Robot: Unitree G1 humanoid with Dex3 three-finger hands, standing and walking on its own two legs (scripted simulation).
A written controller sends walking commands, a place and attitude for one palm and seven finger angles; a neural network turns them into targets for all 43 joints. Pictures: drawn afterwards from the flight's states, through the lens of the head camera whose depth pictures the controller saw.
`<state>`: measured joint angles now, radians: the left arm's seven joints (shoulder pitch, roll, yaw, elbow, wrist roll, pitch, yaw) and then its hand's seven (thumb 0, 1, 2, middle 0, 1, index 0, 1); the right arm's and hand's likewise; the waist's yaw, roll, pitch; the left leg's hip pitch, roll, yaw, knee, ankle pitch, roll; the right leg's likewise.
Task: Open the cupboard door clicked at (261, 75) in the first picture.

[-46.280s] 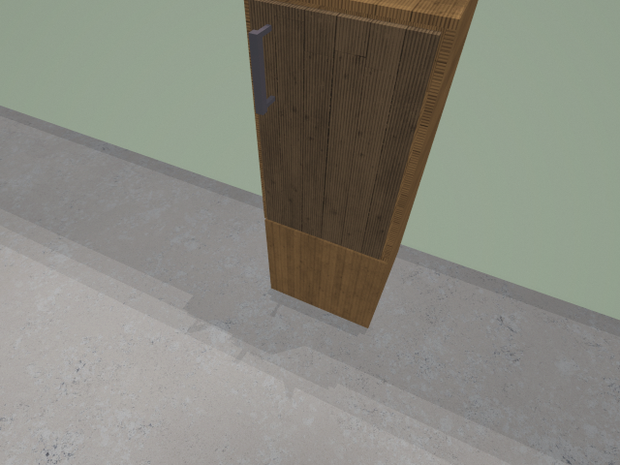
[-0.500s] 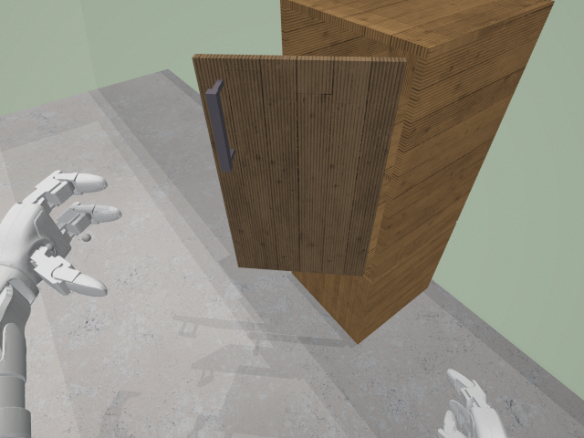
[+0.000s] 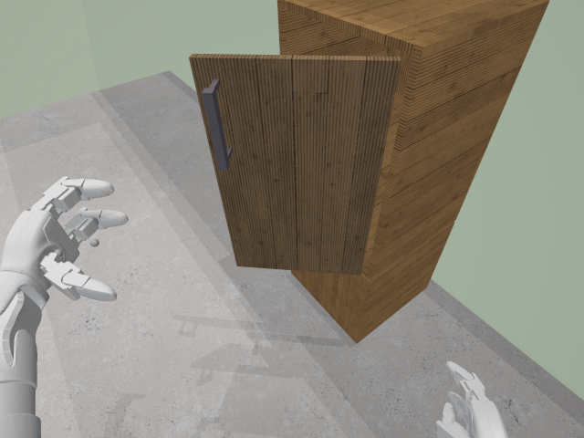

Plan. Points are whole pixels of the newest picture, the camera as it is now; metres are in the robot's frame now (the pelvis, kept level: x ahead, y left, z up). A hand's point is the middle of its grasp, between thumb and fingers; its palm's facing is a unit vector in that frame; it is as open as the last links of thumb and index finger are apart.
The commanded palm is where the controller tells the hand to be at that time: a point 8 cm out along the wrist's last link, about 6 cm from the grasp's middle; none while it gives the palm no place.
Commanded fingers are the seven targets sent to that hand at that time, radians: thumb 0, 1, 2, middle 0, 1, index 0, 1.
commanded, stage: move the hooked fingers beside the handle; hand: left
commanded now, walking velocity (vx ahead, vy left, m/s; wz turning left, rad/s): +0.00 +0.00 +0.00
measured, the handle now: (219, 126) +0.61 +0.20 +0.13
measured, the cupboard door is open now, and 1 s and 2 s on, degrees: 47 47 47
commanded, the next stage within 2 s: none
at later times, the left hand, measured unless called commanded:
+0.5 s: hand (124, 199) +0.37 +0.28 +0.16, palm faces +0.03 -1.00 +0.00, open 14.0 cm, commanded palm +0.35 +0.32 +0.15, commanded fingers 0.00 -0.50 0.30 -0.30 -1.20 -0.30 -1.20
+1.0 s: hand (153, 167) +0.45 +0.26 +0.15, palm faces +0.01 -1.00 +0.01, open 14.0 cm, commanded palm +0.44 +0.32 +0.15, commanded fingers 0.00 -0.50 0.30 -0.30 -1.20 -0.30 -1.20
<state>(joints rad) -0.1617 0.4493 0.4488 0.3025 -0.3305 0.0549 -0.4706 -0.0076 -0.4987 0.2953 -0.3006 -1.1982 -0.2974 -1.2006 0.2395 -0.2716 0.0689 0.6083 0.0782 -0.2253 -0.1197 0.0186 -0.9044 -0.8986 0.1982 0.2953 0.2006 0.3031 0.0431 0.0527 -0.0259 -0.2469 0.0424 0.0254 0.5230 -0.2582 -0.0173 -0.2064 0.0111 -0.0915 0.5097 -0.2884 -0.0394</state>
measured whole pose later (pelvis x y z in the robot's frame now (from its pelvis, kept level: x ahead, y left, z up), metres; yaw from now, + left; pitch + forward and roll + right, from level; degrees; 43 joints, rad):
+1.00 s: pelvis +0.01 +0.03 -0.01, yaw -1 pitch +7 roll -1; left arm -0.77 0.55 0.41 0.99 -0.19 -0.11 -0.40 -0.01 -0.50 0.30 -0.30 -1.20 -0.30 -1.20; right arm 0.36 -0.29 0.05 0.66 0.05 -0.10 -0.08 0.01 -0.90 -0.90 0.20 0.30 0.20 0.30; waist -0.07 0.02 -0.05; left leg -0.44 0.03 0.05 0.61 -0.30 0.02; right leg -0.39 0.00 -0.07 0.57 -0.30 -0.01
